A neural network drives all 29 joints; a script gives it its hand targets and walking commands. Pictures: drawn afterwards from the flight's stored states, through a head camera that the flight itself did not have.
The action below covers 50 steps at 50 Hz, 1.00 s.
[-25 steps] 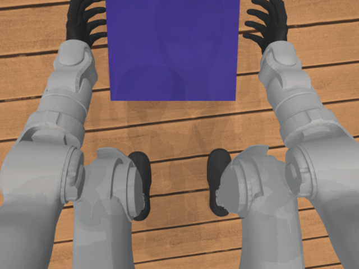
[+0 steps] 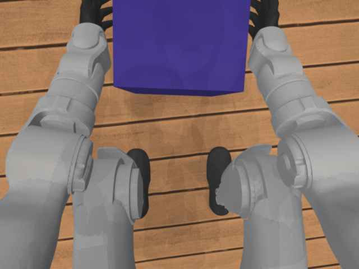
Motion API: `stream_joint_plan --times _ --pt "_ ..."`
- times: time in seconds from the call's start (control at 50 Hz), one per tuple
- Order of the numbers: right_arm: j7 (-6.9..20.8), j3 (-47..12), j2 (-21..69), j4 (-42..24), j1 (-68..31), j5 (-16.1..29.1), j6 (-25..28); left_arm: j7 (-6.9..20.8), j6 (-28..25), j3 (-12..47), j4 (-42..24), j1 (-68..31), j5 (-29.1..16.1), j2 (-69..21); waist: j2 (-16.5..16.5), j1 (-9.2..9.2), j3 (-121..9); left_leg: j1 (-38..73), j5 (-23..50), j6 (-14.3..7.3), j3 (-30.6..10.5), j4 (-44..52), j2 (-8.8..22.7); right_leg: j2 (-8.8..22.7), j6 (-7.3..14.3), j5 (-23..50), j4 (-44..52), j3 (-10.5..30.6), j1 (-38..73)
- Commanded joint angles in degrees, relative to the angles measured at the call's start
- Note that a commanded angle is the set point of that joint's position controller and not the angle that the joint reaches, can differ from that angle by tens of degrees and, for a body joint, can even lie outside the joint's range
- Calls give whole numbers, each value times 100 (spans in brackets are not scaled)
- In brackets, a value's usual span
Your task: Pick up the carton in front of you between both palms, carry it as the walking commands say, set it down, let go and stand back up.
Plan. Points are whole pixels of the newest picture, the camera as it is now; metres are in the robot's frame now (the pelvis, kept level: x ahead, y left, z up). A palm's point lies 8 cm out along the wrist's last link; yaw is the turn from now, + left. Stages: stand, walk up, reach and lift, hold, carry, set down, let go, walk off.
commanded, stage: reach and lift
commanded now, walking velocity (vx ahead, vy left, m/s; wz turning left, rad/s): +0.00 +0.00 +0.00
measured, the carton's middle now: (177, 44) +0.52 +0.01 -0.23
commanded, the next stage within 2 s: none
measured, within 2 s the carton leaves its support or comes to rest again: neither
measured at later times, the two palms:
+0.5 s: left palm out of the picture +0.48 +0.18 +0.04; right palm out of the picture +0.50 -0.12 +0.05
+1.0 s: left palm out of the picture +0.44 +0.18 +0.20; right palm out of the picture +0.47 -0.12 +0.20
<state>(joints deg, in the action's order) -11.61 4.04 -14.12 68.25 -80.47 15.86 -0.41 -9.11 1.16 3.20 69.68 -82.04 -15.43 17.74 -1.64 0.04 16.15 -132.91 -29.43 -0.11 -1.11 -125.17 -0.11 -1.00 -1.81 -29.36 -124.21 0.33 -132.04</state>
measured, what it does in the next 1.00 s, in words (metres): rises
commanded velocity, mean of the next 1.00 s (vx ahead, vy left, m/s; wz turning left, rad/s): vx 0.00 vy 0.00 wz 0.00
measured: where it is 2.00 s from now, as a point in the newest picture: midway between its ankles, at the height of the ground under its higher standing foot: (179, 193)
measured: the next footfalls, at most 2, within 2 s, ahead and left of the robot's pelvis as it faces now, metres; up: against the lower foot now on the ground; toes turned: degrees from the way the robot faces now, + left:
none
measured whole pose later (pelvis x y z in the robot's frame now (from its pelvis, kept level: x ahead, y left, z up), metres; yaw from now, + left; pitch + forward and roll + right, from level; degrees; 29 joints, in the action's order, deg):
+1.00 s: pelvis +0.06 -0.01 +0.24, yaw +4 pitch +33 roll -1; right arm -4.2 22.1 5.6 35.1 -36.9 -8.4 -17.9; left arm -2.7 18.5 -20.2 35.8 -37.2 9.1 -3.1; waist -0.8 0.1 -14.7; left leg -87.3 -28.3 1.0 -3.2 -82.2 -2.9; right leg -3.6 -1.3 -30.2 -82.7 3.0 -85.9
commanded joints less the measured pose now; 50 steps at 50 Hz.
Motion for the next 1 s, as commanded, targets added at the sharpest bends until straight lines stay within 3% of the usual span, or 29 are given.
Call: stream_joint_plan --times 0.0,0.06,0.14,0.2,0.26,0.32,0.38,0.5,0.74,0.98 --pt "1265 -1606 5656 -2118 -2990 153 -48 1177 -45 1403 -2351 -3155 -246 -5563 444 -83 -8640 4772 2068 112 435 950 -689 -779 48 1860 695 -558 4024" --pt "1314 -1775 6022 -2820 -2889 136 -278 1158 175 1518 -3056 -2916 -179 -5966 520 -140 -9389 5375 2342 108 468 1034 -765 -872 62 1938 803 -568 4122" --pt "1491 -1830 6406 -3437 -2749 -185 -640 1266 575 1230 -3419 -2277 254 -6484 272 -192 -9108 5179 1711 43 492 1411 -845 -946 51 1325 1206 -548 4032" --pt "1638 -1432 6687 -3133 -2240 -678 -932 1471 896 872 -3077 -1878 703 -6904 266 -88 -7986 4443 862 34 476 1825 -908 -967 91 583 1592 -574 3555" --pt "1759 -660 6785 -2477 -1746 -1380 -1217 1677 1184 275 -2414 -1510 1264 -7150 327 87 -6938 3926 116 27 428 2246 -918 -953 156 -62 2001 -567 3127" --pt "1867 -194 6932 -2164 -1608 -1816 -1412 1793 1365 -389 -2016 -1278 1786 -7142 298 -28 -6730 3905 -94 8 448 2564 -919 -951 164 -314 2397 -486 3107" --pt "1913 -70 7155 -2168 -1468 -2047 -1543 1861 1464 -649 -2029 -1171 2077 -7199 178 -93 -7033 4102 118 14 492 2801 -936 -965 103 -151 2768 -408 3520" --pt "1961 -284 7449 -2388 -1023 -2124 -1671 1991 1601 -258 -2494 -907 1999 -7505 231 -21 -7715 4731 508 64 484 3265 -971 -994 78 256 3265 -373 4300" --pt "2065 -1544 7898 -3172 28 -1600 -1814 1962 1777 820 -3267 275 1600 -7990 220 -105 -8001 6352 1314 131 304 4206 -972 -995 14 945 4147 -259 5523" --pt "2094 -1507 7937 -3022 1356 -1812 -1733 1908 1696 915 -3270 1460 1741 -8240 282 -1 -6831 7695 1411 109 9 5541 -927 -907 100 1084 5469 23 6779"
